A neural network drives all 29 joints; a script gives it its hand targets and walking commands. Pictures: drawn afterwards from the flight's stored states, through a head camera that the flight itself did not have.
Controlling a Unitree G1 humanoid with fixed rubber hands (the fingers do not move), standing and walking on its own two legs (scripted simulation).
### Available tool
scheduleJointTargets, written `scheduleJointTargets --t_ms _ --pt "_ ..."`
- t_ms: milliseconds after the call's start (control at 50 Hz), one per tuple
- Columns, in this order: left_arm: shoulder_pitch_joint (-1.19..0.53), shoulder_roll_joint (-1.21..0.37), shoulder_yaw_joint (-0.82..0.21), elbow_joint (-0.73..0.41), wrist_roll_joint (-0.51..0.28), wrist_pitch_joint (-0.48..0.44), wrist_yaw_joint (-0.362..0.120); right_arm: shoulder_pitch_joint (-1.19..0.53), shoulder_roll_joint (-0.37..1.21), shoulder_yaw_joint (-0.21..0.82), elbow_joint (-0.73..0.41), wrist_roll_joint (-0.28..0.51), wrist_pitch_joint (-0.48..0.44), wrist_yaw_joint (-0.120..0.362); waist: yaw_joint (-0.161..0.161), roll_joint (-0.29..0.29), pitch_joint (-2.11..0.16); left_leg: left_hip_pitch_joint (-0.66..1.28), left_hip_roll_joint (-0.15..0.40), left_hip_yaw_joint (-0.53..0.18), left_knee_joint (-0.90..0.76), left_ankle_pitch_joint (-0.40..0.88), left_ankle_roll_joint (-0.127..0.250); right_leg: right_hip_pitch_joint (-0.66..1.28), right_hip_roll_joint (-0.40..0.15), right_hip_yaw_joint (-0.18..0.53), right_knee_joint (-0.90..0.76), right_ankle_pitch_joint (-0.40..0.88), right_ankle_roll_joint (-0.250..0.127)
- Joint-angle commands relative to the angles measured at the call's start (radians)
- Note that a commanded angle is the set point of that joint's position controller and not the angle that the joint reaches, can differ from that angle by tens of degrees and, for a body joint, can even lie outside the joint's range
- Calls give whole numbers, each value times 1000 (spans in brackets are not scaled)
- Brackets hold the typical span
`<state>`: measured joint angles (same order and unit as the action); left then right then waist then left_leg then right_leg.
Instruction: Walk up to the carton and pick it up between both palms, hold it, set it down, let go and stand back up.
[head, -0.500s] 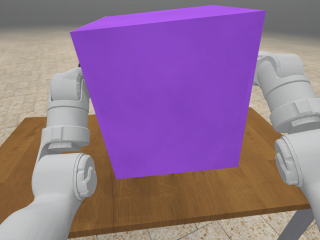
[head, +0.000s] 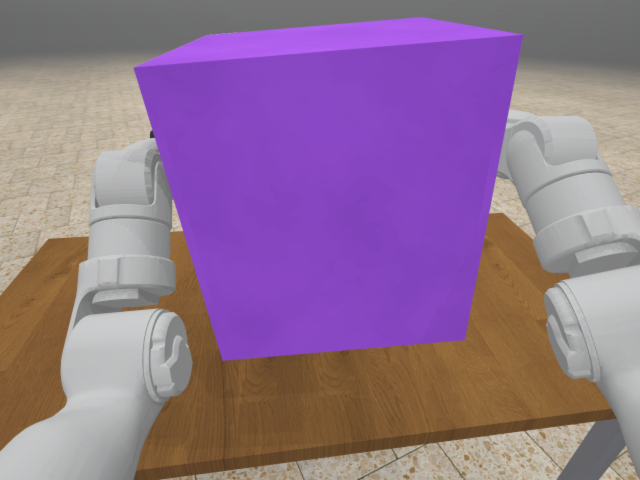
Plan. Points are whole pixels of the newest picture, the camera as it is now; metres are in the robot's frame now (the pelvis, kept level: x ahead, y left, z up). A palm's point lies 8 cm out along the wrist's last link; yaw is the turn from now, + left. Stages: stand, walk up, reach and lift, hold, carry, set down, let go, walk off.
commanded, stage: hold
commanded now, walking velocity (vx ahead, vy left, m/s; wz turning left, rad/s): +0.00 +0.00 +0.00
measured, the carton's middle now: (328, 178) +0.36 +0.01 +0.30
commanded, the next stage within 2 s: none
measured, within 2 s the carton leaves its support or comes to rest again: neither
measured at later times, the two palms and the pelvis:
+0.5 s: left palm (168, 160) +0.37 +0.19 +0.32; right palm (490, 130) +0.36 -0.16 +0.35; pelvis +0.00 +0.00 +0.00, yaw +0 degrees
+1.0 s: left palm (167, 154) +0.37 +0.19 +0.32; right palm (491, 129) +0.36 -0.16 +0.36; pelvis -0.01 +0.00 +0.00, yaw +0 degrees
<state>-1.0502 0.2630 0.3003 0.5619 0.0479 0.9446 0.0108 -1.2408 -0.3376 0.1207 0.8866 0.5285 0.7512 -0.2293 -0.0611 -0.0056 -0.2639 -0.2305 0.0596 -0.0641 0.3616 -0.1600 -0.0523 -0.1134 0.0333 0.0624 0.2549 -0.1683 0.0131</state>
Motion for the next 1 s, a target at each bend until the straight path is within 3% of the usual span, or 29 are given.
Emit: scheduleJointTargets --t_ms 0,100,140,180,220,300,380,440,500,560,600,620,800,820,840,860,880,920,940,960,980 --pt "-871 -583 -308 -281 -176 -107 -143 -762 608 70 -371 204 -29 127 -23 76 -361 247 -78 36 28 338 -20 38 54 -13 -5 328 45" --pt "-883 -598 -303 -278 -165 -98 -141 -785 592 52 -355 208 -28 136 -26 114 -317 224 -75 39 26 293 -29 17 53 -17 -1 276 36" --pt "-867 -594 -290 -264 -154 -98 -144 -763 591 46 -332 192 -24 142 -10 83 -319 206 -70 43 17 275 -25 33 54 -17 -2 245 32" --pt "-907 -598 -291 -253 -150 -100 -140 -777 594 27 -289 185 -20 149 -18 104 -301 196 -70 37 4 230 -22 0 50 -15 -9 198 30" --pt "-896 -593 -304 -286 -157 -103 -138 -771 602 50 -317 195 -27 153 -6 97 -343 202 -70 34 13 263 -22 32 52 -14 -4 241 27" --pt "-902 -598 -323 -291 -174 -105 -127 -768 602 52 -318 205 -26 146 -24 101 -380 241 -71 29 26 298 -27 28 56 -13 0 272 28" --pt "-894 -574 -273 -280 -144 -99 -131 -763 614 76 -308 219 -22 147 12 82 -333 219 -77 35 26 301 -21 28 59 -22 3 271 40" --pt "-876 -577 -292 -249 -143 -94 -139 -740 590 37 -285 194 -24 145 -18 103 -320 224 -72 39 20 279 -31 17 52 -17 -8 239 31" --pt "-876 -591 -278 -226 -142 -102 -138 -790 609 56 -315 198 -27 144 -4 67 -325 210 -73 35 19 280 -18 34 51 -13 -1 267 33" --pt "-897 -587 -292 -260 -158 -108 -138 -783 606 58 -329 203 -33 145 -7 73 -336 218 -75 32 16 275 -19 30 52 -13 -5 263 37" --pt "-895 -585 -272 -245 -154 -108 -136 -782 637 69 -302 204 -25 146 11 57 -326 210 -74 39 17 266 -10 21 52 -10 -6 246 37" --pt "-902 -601 -287 -212 -160 -110 -135 -809 613 49 -317 195 -30 144 -9 50 -316 198 -72 39 9 230 -6 3 50 -8 -14 219 37" --pt "-949 -578 -266 -177 -162 -123 -139 -832 640 42 -275 177 -37 154 6 43 -327 175 -75 39 -2 172 5 5 44 -10 -13 182 41" --pt "-949 -580 -265 -193 -162 -126 -134 -826 640 36 -272 181 -33 156 15 67 -327 175 -73 43 3 186 -1 6 43 -8 -10 191 36" --pt "-930 -575 -266 -200 -164 -131 -133 -809 657 52 -294 184 -40 155 21 44 -360 195 -72 38 3 206 0 11 46 -3 -17 197 37" --pt "-926 -588 -269 -156 -165 -125 -132 -807 621 24 -252 171 -32 152 -1 59 -329 191 -74 37 5 201 -1 -13 46 -5 -14 192 39" --pt "-917 -560 -262 -162 -157 -122 -135 -792 628 37 -254 177 -33 154 10 52 -344 198 -75 41 6 209 1 7 42 -1 -22 207 40" --pt "-940 -575 -281 -210 -176 -129 -136 -800 622 47 -283 188 -35 148 -9 42 -352 210 -76 39 14 236 -1 19 46 -6 -8 249 45" --pt "-915 -569 -259 -172 -160 -123 -143 -792 621 47 -261 188 -30 146 6 44 -327 203 -75 36 10 251 -3 27 52 -6 -10 248 43" --pt "-926 -573 -272 -198 -170 -126 -139 -802 620 61 -299 202 -36 144 1 40 -365 220 -78 35 20 272 -5 27 55 -10 -7 270 42" --pt "-873 -576 -260 -159 -155 -118 -142 -778 613 51 -264 193 -28 142 1 54 -308 212 -74 36 15 276 -8 21 53 -8 -13 265 39"
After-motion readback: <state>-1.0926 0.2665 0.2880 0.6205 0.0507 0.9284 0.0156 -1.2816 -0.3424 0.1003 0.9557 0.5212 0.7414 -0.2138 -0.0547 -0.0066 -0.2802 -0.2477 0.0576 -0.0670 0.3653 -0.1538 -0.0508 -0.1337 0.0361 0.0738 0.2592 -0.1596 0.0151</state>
